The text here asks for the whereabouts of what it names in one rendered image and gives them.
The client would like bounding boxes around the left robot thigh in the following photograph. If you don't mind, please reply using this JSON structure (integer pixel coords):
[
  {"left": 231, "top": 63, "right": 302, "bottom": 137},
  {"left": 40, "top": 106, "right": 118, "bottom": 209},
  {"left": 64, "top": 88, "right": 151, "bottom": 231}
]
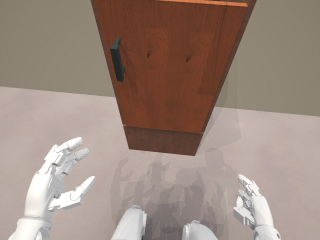
[{"left": 111, "top": 208, "right": 147, "bottom": 240}]

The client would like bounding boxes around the robot thigh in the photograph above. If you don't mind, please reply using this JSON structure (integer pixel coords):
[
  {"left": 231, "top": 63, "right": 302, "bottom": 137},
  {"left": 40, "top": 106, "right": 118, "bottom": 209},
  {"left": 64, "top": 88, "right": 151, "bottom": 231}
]
[
  {"left": 182, "top": 223, "right": 218, "bottom": 240},
  {"left": 111, "top": 208, "right": 147, "bottom": 240}
]

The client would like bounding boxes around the handle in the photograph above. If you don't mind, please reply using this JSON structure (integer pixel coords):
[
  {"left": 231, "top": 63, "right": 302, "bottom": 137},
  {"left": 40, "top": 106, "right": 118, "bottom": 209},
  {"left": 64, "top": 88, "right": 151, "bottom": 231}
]
[{"left": 110, "top": 37, "right": 125, "bottom": 82}]

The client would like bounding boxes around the robot left hand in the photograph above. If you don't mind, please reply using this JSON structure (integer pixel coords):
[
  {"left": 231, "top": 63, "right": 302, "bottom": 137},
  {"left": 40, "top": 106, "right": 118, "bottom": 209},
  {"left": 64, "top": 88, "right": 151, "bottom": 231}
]
[{"left": 24, "top": 137, "right": 96, "bottom": 220}]

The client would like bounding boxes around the robot right hand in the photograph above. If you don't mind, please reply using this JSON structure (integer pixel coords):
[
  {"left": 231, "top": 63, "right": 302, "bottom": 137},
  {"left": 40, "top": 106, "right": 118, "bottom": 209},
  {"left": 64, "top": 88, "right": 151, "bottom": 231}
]
[{"left": 233, "top": 174, "right": 274, "bottom": 231}]

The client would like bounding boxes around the robot right forearm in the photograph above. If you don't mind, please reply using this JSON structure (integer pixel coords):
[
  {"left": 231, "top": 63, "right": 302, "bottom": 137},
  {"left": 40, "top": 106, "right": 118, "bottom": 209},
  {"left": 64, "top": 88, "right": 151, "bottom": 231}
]
[{"left": 253, "top": 225, "right": 281, "bottom": 240}]

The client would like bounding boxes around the right robot thigh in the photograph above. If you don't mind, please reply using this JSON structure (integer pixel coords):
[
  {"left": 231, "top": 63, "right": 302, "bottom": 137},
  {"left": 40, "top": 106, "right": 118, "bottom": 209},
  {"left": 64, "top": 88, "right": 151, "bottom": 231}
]
[{"left": 182, "top": 223, "right": 218, "bottom": 240}]

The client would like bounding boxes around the cupboard door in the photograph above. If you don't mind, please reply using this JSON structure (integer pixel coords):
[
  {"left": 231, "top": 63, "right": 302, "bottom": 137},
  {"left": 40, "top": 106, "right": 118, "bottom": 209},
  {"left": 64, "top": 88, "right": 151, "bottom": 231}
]
[{"left": 95, "top": 0, "right": 248, "bottom": 133}]

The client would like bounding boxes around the robot left forearm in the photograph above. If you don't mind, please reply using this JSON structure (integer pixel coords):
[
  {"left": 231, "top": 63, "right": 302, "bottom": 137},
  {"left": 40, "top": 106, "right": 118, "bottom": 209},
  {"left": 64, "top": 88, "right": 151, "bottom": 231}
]
[{"left": 8, "top": 216, "right": 53, "bottom": 240}]

